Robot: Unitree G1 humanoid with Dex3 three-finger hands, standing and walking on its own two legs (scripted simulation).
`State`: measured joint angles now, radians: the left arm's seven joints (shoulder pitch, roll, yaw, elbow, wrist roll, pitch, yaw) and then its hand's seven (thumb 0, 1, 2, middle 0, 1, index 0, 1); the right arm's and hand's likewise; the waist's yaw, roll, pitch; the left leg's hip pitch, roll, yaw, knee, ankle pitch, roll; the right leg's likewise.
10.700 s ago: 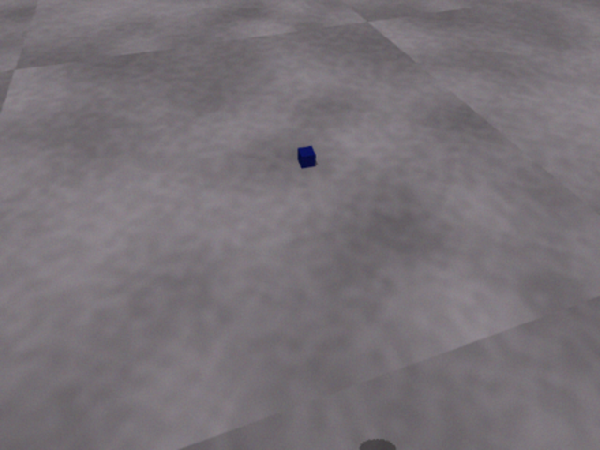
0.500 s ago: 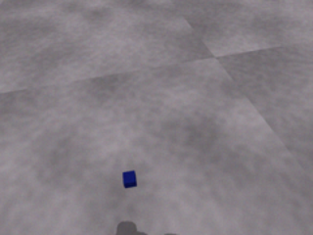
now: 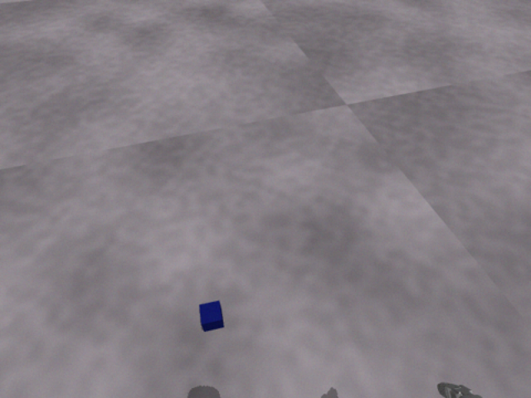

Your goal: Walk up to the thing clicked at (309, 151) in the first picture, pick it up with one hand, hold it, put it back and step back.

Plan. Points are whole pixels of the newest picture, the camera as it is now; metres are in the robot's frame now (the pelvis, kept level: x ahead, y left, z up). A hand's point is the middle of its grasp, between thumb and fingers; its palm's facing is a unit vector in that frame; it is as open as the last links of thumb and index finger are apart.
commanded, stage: walk up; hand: left
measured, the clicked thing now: (211, 316) +0.53 +0.22 -0.73
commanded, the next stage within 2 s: stand in 0.12 s
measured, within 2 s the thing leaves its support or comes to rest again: neither
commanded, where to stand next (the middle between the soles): +0.14 -0.05 m, yaw +0 degrees
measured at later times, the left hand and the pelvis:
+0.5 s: hand out of the picture +0.10 +0.23 -0.14, palm faces -0.05 -0.94 -0.34, open 7.4 cm; pelvis +0.00 -0.02 +0.01, yaw +0 degrees
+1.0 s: hand out of the picture +0.10 +0.24 -0.14, palm faces -0.03 -0.94 -0.35, open 7.4 cm; pelvis +0.02 -0.02 +0.01, yaw +0 degrees
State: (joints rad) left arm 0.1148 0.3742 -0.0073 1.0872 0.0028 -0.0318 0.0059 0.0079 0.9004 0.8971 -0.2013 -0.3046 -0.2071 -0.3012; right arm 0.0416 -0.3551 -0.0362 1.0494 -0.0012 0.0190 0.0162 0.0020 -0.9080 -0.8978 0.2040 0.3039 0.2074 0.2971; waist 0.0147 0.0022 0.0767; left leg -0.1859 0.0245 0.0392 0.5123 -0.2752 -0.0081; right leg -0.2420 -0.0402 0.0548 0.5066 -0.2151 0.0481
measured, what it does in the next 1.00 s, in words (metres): stands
